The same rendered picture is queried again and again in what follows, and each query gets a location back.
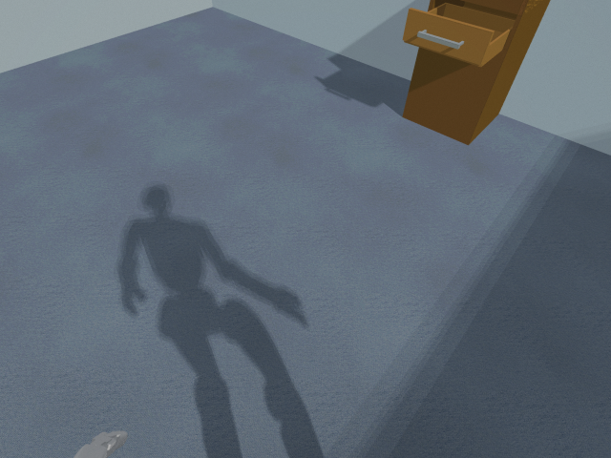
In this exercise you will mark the handle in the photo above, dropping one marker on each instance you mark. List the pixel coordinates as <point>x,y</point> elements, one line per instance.
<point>440,40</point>

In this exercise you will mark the drawer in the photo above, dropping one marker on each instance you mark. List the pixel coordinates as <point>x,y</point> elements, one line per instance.
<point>484,34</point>

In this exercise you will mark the cabinet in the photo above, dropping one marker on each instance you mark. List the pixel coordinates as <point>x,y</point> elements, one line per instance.
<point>458,99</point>

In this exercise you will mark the robot left hand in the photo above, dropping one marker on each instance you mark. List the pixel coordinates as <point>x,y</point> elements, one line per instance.
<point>103,445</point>

